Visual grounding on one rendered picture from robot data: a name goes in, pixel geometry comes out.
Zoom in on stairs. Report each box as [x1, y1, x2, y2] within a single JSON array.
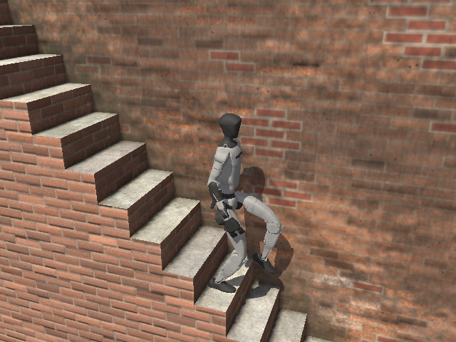
[[0, 0, 333, 342]]

